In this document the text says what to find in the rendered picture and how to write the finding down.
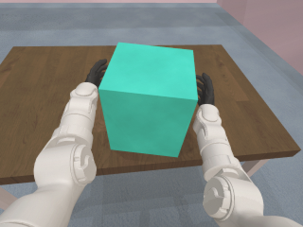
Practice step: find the robot right forearm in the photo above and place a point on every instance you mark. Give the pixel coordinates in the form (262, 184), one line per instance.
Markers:
(217, 155)

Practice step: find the left robot hand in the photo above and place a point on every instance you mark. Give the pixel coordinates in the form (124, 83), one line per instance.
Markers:
(95, 76)

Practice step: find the table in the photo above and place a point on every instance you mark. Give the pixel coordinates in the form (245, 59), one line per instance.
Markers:
(35, 86)

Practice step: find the carton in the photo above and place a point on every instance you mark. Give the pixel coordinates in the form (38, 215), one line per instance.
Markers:
(148, 96)

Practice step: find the right robot hand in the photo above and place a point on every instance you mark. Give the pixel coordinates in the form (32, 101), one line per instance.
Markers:
(207, 94)

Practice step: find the robot left forearm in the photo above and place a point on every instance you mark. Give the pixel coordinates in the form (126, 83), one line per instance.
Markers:
(78, 119)

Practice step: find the robot left upper arm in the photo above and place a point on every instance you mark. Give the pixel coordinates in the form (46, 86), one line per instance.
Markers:
(61, 173)

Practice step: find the robot right upper arm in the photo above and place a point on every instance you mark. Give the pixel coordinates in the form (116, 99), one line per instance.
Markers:
(238, 203)

